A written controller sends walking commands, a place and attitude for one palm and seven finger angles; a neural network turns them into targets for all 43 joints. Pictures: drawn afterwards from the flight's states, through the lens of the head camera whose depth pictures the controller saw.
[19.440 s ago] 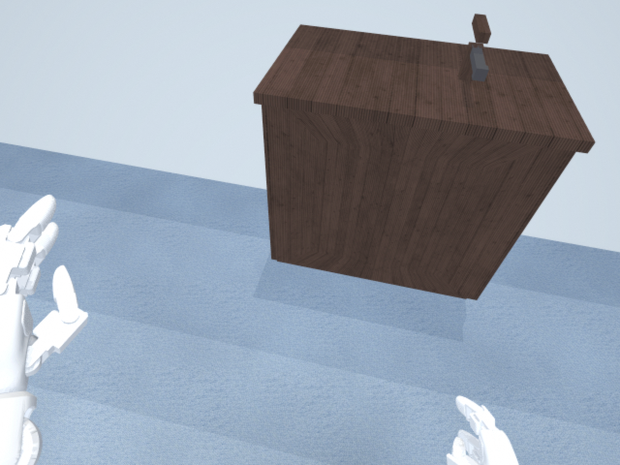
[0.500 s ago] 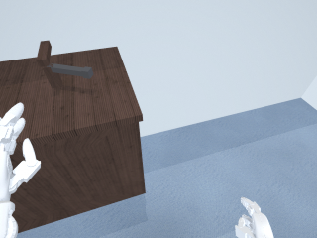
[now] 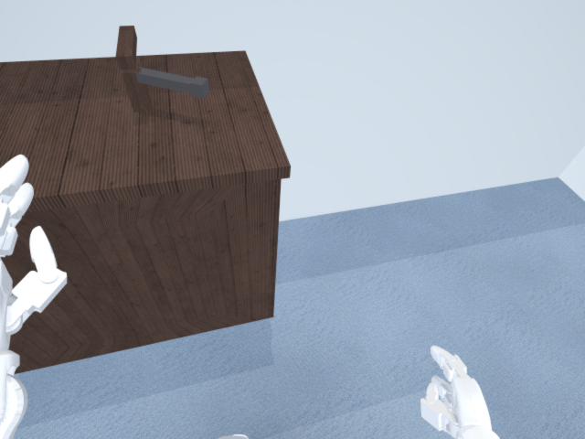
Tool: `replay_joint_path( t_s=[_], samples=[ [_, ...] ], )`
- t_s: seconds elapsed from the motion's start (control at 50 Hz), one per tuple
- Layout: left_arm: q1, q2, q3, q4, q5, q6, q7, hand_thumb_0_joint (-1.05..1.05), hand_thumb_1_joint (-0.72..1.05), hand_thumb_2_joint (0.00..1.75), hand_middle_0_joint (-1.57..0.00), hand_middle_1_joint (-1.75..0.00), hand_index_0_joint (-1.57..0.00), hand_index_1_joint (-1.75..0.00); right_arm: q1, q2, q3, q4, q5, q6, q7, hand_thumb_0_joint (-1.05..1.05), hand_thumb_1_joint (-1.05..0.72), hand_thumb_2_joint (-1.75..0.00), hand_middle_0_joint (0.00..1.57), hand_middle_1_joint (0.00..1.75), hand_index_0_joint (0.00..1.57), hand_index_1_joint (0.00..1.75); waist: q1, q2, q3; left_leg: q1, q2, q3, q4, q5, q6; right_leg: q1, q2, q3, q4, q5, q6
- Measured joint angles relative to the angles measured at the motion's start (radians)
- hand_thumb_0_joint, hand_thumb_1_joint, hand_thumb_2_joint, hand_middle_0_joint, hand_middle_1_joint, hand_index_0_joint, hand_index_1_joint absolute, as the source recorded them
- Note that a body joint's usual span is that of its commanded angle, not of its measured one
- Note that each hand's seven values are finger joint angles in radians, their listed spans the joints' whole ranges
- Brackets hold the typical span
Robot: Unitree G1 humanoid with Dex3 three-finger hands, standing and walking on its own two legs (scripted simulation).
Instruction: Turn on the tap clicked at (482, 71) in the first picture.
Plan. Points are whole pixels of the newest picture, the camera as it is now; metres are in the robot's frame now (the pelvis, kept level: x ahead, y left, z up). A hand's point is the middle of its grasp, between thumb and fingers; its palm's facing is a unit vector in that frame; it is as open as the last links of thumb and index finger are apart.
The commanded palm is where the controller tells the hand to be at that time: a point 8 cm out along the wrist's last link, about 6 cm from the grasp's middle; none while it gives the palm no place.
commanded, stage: step back with the hand held close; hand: left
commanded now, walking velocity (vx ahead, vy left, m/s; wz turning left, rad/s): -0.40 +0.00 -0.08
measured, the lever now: (200, 87) +0.70 +0.24 +0.11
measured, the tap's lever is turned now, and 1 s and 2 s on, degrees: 60 60 60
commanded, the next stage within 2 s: stop stepping back and stand still in 0.08 s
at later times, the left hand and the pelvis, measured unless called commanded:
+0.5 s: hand (7, 415) +0.11 +0.23 +0.17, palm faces +0.37 -0.88 -0.30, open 7.4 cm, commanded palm +0.06 +0.27 +0.19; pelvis -0.12 +0.00 +0.01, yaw -3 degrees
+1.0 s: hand out of the picture +0.04 +0.23 +0.17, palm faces +0.44 -0.86 -0.27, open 7.4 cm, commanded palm +0.00 +0.27 +0.19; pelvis -0.17 -0.01 +0.00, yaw -1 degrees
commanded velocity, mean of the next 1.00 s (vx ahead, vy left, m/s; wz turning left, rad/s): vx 0.08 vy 0.02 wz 0.00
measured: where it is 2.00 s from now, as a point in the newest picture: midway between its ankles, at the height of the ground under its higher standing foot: outside the picture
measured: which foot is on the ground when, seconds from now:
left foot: down 0.00-0.22, up 0.24-0.38, down 0.40-1.00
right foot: up 0.00-0.16, down 0.18-1.00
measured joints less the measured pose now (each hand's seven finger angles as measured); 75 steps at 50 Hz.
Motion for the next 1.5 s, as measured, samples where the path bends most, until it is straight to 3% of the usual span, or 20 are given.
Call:
replay_joint_path(
  t_s=[0.06,0.12,0.2,0.24,0.28,0.32,0.4,0.42,0.58,0.74,0.82,0.88,0.96,1.0,1.06,1.22,1.5],
  samples=[
    [0.020,-0.013,0.004,-0.028,-0.009,-0.003,0.006,0.02,0.89,0.90,-0.21,-0.31,-0.21,-0.30,-0.001,0.014,0.002,0.005,-0.002,-0.029,0.018,0.01,-0.90,-0.90,0.21,0.30,0.20,0.30,0.015,0.011,-0.016,-0.013,0.025,0.012,-0.062,0.057,-0.006,0.051,0.012,-0.022,0.025,-0.076,-0.002],
    [0.035,-0.029,-0.017,-0.052,-0.018,-0.001,0.009,0.02,0.89,0.90,-0.21,-0.31,-0.21,-0.30,-0.006,0.021,0.013,0.014,-0.004,-0.044,0.029,0.01,-0.90,-0.90,0.21,0.30,0.20,0.30,0.027,0.018,-0.031,-0.025,0.044,0.032,-0.132,0.121,-0.013,0.144,0.006,-0.036,-0.108,-0.103,-0.006],
    [0.025,-0.013,-0.035,-0.057,-0.026,-0.003,-0.005,0.01,0.89,0.90,-0.21,-0.31,-0.21,-0.30,-0.032,0.024,0.028,0.015,-0.005,-0.029,0.034,0.01,-0.90,-0.90,0.21,0.30,0.20,0.30,0.027,0.028,-0.026,-0.072,0.060,0.046,-0.167,0.190,-0.032,0.254,0.005,-0.043,-0.373,0.041,-0.036],
    [0.026,-0.005,-0.052,-0.035,-0.026,-0.007,-0.015,0.01,0.89,0.90,-0.21,-0.31,-0.21,-0.30,-0.033,0.021,0.024,0.033,0.004,-0.004,0.031,0.01,-0.90,-0.90,0.21,0.30,0.20,0.30,0.015,0.047,-0.014,-0.091,0.063,0.024,-0.113,0.069,-0.054,0.249,0.020,-0.050,-0.374,0.055,-0.058],
    [0.063,0.011,-0.057,-0.024,-0.019,0.001,-0.018,0.01,0.89,0.90,-0.21,-0.31,-0.21,-0.30,-0.001,0.019,0.025,0.042,0.014,0.015,0.027,0.01,-0.90,-0.90,0.21,0.30,0.20,0.30,0.015,0.021,-0.038,-0.107,0.027,0.007,0.031,-0.060,-0.060,0.234,0.001,-0.034,-0.365,0.057,-0.063],
    [0.108,0.019,-0.051,-0.013,-0.015,0.013,-0.015,0.01,0.89,0.90,-0.22,-0.31,-0.21,-0.30,0.041,0.007,0.029,0.042,0.016,0.027,0.019,0.01,-0.90,-0.90,0.21,0.30,0.20,0.30,0.011,-0.002,-0.069,-0.079,-0.006,0.000,0.116,-0.099,-0.058,0.224,-0.016,-0.013,-0.360,0.062,-0.062],
    [0.089,0.004,-0.062,0.041,-0.010,0.030,-0.003,0.01,0.88,0.90,-0.22,-0.31,-0.22,-0.30,0.128,-0.049,0.008,0.046,0.020,0.023,0.001,0.01,-0.90,-0.90,0.21,0.30,0.20,0.30,-0.016,0.018,-0.119,0.084,-0.010,-0.011,0.017,-0.069,-0.037,0.223,-0.015,-0.040,-0.346,0.060,-0.052],
    [0.066,-0.004,-0.068,0.054,-0.009,0.030,-0.001,0.01,0.88,0.90,-0.22,-0.31,-0.22,-0.30,0.141,-0.062,-0.003,0.056,0.022,0.020,-0.002,0.01,-0.90,-0.90,0.21,0.30,0.20,0.30,-0.027,0.027,-0.126,0.111,-0.009,-0.024,-0.023,-0.112,-0.027,0.220,-0.013,-0.058,-0.341,0.057,-0.049],
    [0.072,-0.017,-0.029,0.071,0.003,0.004,0.016,0.01,0.89,0.90,-0.21,-0.31,-0.21,-0.30,0.141,-0.056,-0.007,0.055,0.011,-0.013,-0.011,0.01,-0.90,-0.90,0.20,0.30,0.20,0.30,-0.046,-0.008,-0.092,0.138,-0.033,0.003,-0.102,-0.023,-0.006,0.209,-0.042,-0.037,-0.340,0.076,-0.029],
    [0.063,-0.026,-0.043,0.054,0.012,0.014,0.016,0.01,0.89,0.90,-0.21,-0.31,-0.21,-0.30,0.124,0.006,0.021,0.046,-0.003,-0.020,-0.003,0.01,-0.90,-0.90,0.21,0.30,0.20,0.30,-0.037,0.022,-0.073,0.105,-0.019,-0.014,-0.086,-0.088,-0.018,0.195,-0.035,-0.070,-0.357,0.080,-0.060],
    [0.057,-0.033,-0.052,0.041,0.011,0.015,0.012,0.01,0.89,0.90,-0.21,-0.31,-0.21,-0.30,0.112,0.010,0.024,0.057,-0.007,0.000,0.005,0.01,-0.90,-0.90,0.21,0.30,0.20,0.30,-0.011,0.025,-0.068,0.048,-0.007,-0.004,0.071,-0.204,-0.022,0.179,-0.032,-0.078,-0.331,0.142,-0.081],
    [0.036,-0.052,-0.073,0.058,0.010,0.013,0.012,0.01,0.89,0.90,-0.21,-0.31,-0.21,-0.30,0.115,-0.004,0.020,0.078,-0.001,0.014,0.008,0.01,-0.90,-0.90,0.21,0.30,0.20,0.30,0.005,0.015,-0.070,0.043,-0.003,0.011,0.167,-0.241,-0.027,0.183,-0.041,-0.081,-0.303,0.126,-0.074],
    [0.011,-0.060,-0.079,0.073,0.010,0.010,0.015,0.01,0.89,0.90,-0.21,-0.31,-0.21,-0.30,0.121,-0.031,0.014,0.076,0.001,0.017,0.000,0.01,-0.90,-0.90,0.21,0.30,0.20,0.30,-0.004,0.006,-0.071,0.126,0.010,0.027,0.031,-0.207,-0.012,0.174,-0.053,-0.099,-0.259,0.092,-0.058],
    [0.008,-0.053,-0.064,0.071,0.009,0.005,0.018,0.01,0.89,0.90,-0.21,-0.31,-0.21,-0.30,0.109,-0.037,0.009,0.066,0.001,0.012,-0.004,0.01,-0.90,-0.90,0.21,0.30,0.20,0.30,-0.006,0.000,-0.051,0.129,0.008,0.036,0.020,-0.088,-0.011,0.164,-0.057,-0.092,-0.221,0.066,-0.049],
    [0.022,-0.034,-0.033,0.079,0.018,0.002,0.020,0.01,0.89,0.90,-0.21,-0.31,-0.21,-0.30,0.100,-0.029,0.005,0.049,0.004,-0.003,-0.004,0.01,-0.90,-0.90,0.21,0.30,0.20,0.30,-0.016,-0.004,-0.042,0.126,0.004,0.045,0.021,-0.083,-0.013,0.147,-0.055,-0.074,-0.171,0.004,-0.032],
    [0.055,-0.047,-0.040,0.030,0.008,-0.016,0.010,0.01,0.89,0.90,-0.21,-0.31,-0.21,-0.30,0.097,-0.016,0.015,0.050,0.011,-0.034,0.023,0.01,-0.90,-0.90,0.21,0.30,0.20,0.30,-0.007,0.034,-0.022,0.113,0.023,0.018,-0.005,-0.077,-0.032,0.195,-0.025,-0.090,-0.315,0.098,-0.058],
    [0.059,-0.024,-0.045,0.032,-0.007,0.000,-0.001,0.01,0.89,0.90,-0.21,-0.31,-0.21,-0.30,0.033,-0.010,0.018,0.010,0.016,-0.011,0.015,0.01,-0.90,-0.90,0.21,0.30,0.20,0.30,-0.006,0.006,-0.009,0.163,0.018,0.044,-0.089,-0.059,-0.026,0.240,-0.029,-0.063,-0.407,0.132,-0.041]
  ],
)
